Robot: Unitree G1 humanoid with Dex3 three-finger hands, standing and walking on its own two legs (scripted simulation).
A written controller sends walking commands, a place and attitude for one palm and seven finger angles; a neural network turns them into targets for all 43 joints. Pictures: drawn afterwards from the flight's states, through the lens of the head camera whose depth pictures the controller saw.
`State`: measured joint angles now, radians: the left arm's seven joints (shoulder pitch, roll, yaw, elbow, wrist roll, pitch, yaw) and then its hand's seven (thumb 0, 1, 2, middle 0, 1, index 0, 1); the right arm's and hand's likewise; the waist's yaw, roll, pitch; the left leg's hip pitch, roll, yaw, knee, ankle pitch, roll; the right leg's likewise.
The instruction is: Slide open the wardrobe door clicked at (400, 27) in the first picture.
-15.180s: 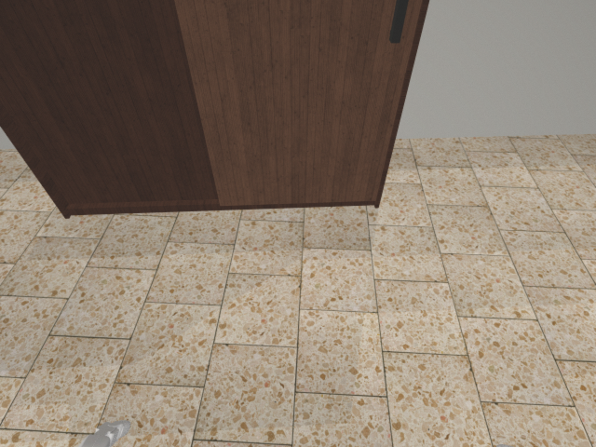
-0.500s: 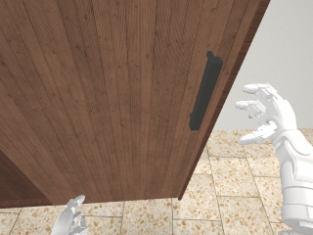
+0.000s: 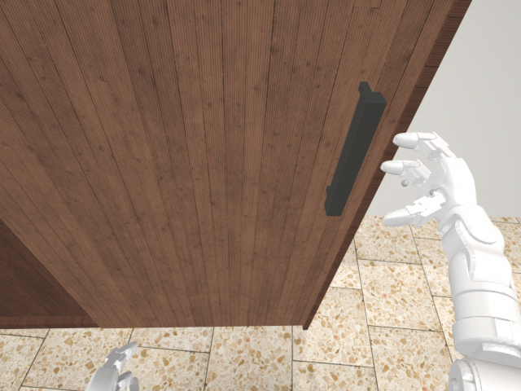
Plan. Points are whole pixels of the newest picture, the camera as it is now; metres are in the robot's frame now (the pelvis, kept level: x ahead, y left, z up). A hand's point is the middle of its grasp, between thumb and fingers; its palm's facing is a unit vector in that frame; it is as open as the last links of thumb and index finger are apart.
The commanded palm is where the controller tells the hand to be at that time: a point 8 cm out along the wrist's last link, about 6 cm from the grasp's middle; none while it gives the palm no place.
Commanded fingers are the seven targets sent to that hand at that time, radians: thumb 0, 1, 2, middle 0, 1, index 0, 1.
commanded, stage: move the hooked fingers beside the handle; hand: right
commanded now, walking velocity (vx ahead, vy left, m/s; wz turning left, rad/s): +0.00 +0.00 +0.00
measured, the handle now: (346, 155) +0.45 -0.09 +0.15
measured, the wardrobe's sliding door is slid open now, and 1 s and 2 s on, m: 0.00 0.00 0.00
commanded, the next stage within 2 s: feel for the door with the fingertips in 0.68 s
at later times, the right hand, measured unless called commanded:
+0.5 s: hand (407, 184) +0.39 -0.17 +0.16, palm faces -0.10 +0.99 -0.02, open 14.0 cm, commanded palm +0.36 -0.21 +0.16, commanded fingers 0.00 0.50 -0.30 0.30 1.20 0.30 1.20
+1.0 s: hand (382, 181) +0.39 -0.13 +0.16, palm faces -0.13 +0.99 -0.01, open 14.0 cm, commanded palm +0.37 -0.18 +0.16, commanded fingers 0.00 0.50 -0.30 0.30 1.20 0.30 1.20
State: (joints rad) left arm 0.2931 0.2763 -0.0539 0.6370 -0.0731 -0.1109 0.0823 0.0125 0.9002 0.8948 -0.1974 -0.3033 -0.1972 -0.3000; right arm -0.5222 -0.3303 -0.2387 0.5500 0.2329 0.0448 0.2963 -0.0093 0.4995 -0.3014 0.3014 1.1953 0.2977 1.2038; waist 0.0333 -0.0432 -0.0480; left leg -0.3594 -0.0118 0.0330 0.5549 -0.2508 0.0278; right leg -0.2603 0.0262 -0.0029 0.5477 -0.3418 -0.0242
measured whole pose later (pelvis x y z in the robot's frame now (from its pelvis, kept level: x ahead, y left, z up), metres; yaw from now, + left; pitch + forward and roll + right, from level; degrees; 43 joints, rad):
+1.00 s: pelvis +0.00 +0.00 +0.00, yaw +0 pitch +2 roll +0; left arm 0.28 0.27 -0.05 0.64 -0.07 -0.10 0.08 0.01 0.90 0.89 -0.20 -0.30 -0.20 -0.30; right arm -0.53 -0.25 -0.15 0.51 0.22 0.05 0.22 -0.01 0.50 -0.30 0.30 1.20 0.30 1.20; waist 0.02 -0.05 -0.05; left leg -0.34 0.00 0.04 0.55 -0.25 0.03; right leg -0.23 0.03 0.00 0.53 -0.33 -0.02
